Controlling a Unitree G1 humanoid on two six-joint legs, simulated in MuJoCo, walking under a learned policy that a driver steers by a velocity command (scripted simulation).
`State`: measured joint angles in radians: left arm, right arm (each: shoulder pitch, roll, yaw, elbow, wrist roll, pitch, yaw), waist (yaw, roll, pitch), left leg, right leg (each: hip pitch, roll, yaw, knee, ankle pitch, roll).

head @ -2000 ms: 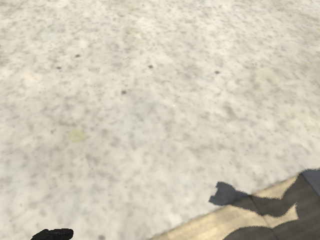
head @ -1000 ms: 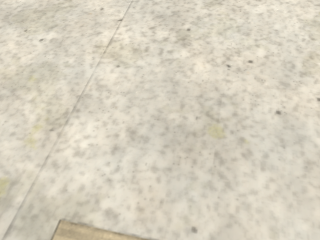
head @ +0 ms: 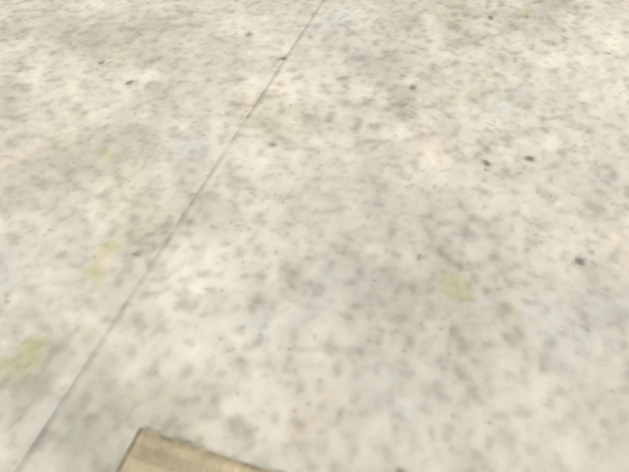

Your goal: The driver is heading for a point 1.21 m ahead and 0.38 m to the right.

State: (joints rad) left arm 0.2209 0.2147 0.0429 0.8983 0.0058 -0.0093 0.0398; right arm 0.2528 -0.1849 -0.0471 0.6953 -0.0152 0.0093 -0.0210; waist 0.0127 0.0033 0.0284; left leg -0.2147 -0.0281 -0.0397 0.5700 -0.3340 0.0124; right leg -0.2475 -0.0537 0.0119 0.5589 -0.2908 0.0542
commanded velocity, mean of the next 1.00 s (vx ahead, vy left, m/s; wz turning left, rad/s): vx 0.31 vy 0.00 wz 0.00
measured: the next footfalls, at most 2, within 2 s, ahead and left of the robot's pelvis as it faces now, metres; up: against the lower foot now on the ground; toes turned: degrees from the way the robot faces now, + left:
left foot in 0.82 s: +0.41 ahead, +0.10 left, +0.00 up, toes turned +1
right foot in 1.36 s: +0.71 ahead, -0.15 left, +0.00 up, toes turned -10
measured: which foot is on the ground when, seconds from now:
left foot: down 0.00-0.36, up 0.38-0.80, down 0.82-1.00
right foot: down 0.00-0.82, up 0.84-1.00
